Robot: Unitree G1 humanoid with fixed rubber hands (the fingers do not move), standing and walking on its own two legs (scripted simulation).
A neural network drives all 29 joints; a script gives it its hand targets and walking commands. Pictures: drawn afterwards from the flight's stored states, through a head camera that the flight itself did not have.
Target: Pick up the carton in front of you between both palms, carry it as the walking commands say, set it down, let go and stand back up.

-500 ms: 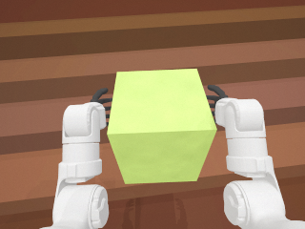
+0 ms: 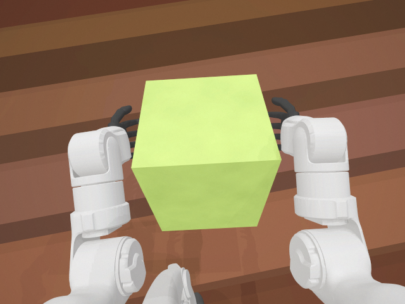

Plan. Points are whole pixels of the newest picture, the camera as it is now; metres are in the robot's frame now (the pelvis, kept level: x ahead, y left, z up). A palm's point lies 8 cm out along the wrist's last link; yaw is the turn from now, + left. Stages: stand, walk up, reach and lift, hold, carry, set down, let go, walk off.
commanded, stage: carry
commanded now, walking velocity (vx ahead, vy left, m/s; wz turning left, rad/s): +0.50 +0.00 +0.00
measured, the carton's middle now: (205, 158) +0.39 -0.02 +0.07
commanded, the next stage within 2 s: none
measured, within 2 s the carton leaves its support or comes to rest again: neither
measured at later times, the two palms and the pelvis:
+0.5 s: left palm out of the picture +0.68 +0.18 +0.37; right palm out of the picture +0.70 -0.12 +0.39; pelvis +0.31 +0.00 +0.17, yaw +0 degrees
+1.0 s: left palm out of the picture +1.00 +0.21 +0.50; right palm out of the picture +0.96 -0.08 +0.49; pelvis +0.60 +0.10 +0.35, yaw +2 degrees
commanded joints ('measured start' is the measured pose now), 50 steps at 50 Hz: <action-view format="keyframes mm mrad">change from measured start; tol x64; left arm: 1 -791 -1050 -558 -139 -350 -13 -235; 50 -805 -1049 -408 29 -238 8 -229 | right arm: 1 -800 1120 614 -229 506 -42 206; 50 -1017 1227 564 -162 581 -30 273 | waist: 1 -69 222 -919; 50 -5 78 -717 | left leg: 1 1078 306 -1015 -760 576 231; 16 1114 227 -404 -918 327 82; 23 938 147 -13 -437 2067 -32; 25 439 -56 -191 339 287 -169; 38 -650 122 -236 860 -212 -8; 45 659 -107 134 -269 220 -12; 50 972 286 -808 -675 448 167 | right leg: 1 -421 287 287 1195 1 -8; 14 -1396 97 -40 1422 -318 -140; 23 -138 282 -308 183 135 -140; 26 495 -160 690 -129 1052 -508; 31 215 -93 444 -239 -85 -239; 42 -164 -7 -91 -655 570 -195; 45 65 -14 -211 14 1496 -139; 47 -429 253 14 823 39 41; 50 -622 183 175 1217 26 -50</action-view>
